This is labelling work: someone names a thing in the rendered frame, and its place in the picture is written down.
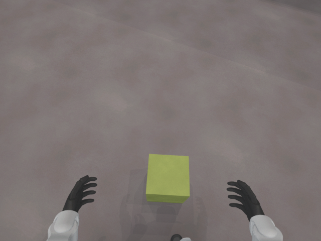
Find left robot hand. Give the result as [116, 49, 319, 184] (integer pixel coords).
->
[62, 175, 97, 213]

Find robot left forearm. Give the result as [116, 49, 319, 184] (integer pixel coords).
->
[46, 210, 79, 241]

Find right robot hand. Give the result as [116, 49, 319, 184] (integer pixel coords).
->
[227, 180, 265, 221]

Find carton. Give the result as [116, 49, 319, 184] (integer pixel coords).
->
[146, 154, 190, 203]

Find robot right forearm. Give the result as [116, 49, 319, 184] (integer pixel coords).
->
[249, 215, 283, 241]

